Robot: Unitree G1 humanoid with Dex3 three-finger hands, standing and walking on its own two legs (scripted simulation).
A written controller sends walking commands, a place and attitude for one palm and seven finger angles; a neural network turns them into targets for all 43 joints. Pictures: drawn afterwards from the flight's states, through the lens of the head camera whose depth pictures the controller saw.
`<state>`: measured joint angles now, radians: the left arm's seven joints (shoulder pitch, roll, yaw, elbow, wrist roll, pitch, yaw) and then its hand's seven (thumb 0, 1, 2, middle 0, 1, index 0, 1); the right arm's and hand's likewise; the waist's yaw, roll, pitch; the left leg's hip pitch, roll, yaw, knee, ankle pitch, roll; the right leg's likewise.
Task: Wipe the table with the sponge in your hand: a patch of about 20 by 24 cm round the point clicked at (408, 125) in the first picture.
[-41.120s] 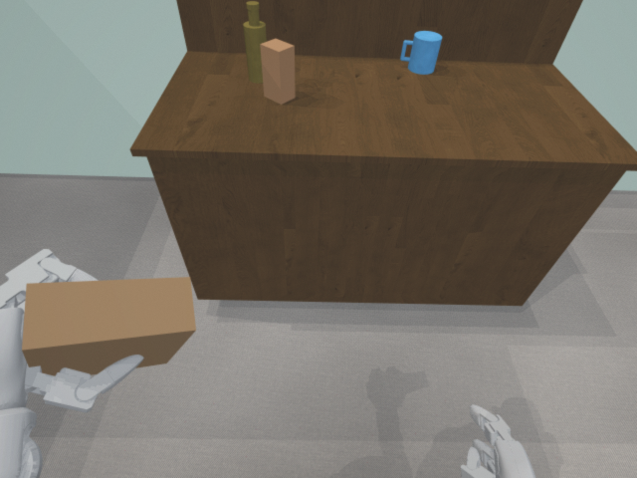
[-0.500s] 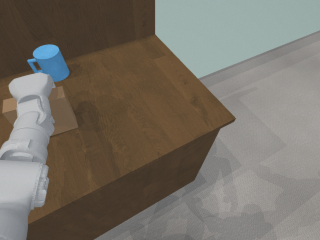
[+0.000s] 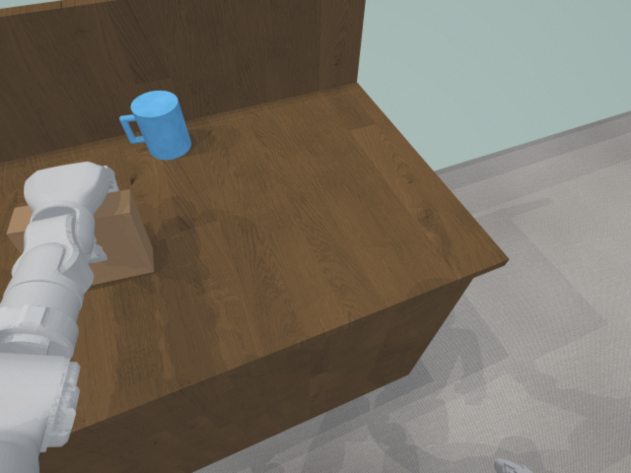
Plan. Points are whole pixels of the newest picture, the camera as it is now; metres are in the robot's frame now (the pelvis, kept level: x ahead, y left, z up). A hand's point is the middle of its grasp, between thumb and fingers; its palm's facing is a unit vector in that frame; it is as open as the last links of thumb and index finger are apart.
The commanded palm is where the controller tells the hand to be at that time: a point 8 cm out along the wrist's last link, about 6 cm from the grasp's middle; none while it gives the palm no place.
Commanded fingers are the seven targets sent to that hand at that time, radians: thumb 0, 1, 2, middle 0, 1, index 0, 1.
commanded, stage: wipe back along the first lane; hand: left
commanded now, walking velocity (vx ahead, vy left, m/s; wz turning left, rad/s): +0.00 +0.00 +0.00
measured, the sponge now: (95, 252) +0.40 +0.34 +0.02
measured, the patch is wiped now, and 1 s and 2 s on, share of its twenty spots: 0.85 0.85 0.90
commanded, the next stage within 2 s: lift the sponge slowly off the table in 1.72 s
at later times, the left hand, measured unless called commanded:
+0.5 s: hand (83, 240) +0.38 +0.33 +0.06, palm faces -0.11 -0.05 -0.99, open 9.5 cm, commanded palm +0.36 +0.32 +0.11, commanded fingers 0.00 0.10 1.30 -1.20 -1.60 -1.20 -1.60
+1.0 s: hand (84, 268) +0.34 +0.31 +0.06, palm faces -0.05 -0.05 -1.00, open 9.5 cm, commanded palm +0.30 +0.29 +0.11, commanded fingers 0.00 0.10 1.30 -1.20 -1.60 -1.20 -1.60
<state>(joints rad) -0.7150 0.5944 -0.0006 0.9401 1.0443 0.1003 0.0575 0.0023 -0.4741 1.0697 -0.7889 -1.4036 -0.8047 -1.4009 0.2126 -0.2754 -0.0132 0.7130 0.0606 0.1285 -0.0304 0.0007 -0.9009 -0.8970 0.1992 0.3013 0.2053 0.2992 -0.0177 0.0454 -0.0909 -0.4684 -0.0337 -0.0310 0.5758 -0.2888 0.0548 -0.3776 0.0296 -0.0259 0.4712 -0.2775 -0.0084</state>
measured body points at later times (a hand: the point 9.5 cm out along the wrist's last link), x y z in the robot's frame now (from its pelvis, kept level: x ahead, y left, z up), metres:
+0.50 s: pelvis +0.00 +0.00 +0.00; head +0.03 -0.01 +0.45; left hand +0.38 +0.33 +0.12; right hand +0.09 -0.27 -0.13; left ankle -0.01 +0.08 -0.73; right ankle -0.04 -0.13 -0.73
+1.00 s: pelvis +0.00 +0.00 +0.00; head +0.01 -0.02 +0.45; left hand +0.34 +0.31 +0.12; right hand +0.15 -0.25 -0.11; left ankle -0.01 +0.08 -0.73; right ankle -0.04 -0.13 -0.73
